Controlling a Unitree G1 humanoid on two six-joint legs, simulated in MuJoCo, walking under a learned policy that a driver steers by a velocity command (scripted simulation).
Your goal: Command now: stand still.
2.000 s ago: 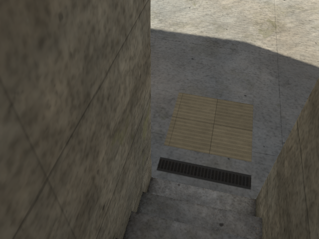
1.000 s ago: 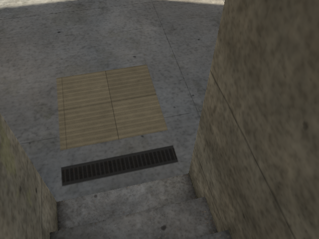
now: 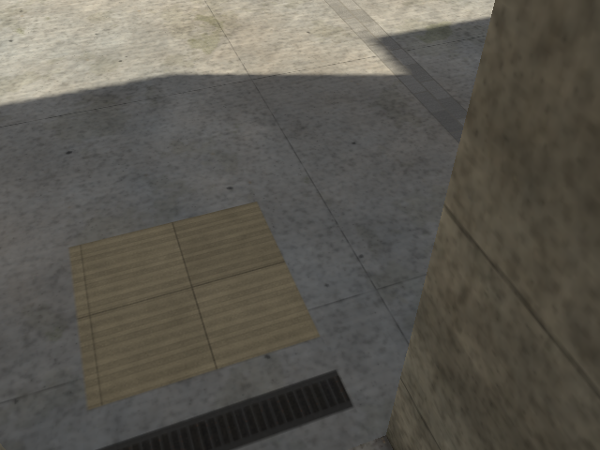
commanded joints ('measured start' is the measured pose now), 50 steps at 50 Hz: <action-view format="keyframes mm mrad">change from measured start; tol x64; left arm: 1 5 54 17 3 11 3 -12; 50 389 131 81 205 97 -186 -210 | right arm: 1 72 -66 -10 -3 1 -8 -4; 50 593 -302 -119 218 -68 -88 96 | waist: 1 7 58 44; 50 -90 263 -89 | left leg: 1 -100 164 -186 -255 263 14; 25 -100 316 -451 -314 -386 276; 33 -898 -26 -283 699 -185 107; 40 -152 92 -137 253 1111 18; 47 -94 53 -82 -247 331 -26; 50 603 268 -327 9 1238 293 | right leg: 1 155 -61 113 -119 11 -19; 29 16 93 76 146 -239 -128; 32 416 -219 849 -297 -574 -340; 42 -722 44 46 205 -284 -179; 48 -138 23 169 1001 341 -179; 50 -719 182 99 1681 -453 -110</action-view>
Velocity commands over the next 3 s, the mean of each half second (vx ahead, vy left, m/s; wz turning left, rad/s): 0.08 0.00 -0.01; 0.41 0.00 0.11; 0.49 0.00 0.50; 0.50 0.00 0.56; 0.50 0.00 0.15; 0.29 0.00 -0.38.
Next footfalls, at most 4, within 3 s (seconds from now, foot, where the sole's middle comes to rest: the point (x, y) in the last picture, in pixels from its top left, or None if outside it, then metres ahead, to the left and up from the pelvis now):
0.96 left None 0.29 0.07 -0.95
1.30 right None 0.56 -0.09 -1.14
1.76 left None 0.79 0.23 -1.33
2.04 right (260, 364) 1.13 0.15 -1.33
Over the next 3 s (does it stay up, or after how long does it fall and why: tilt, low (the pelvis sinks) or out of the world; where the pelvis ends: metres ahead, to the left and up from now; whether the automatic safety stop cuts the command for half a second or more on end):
stays up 1.33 0.47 -0.58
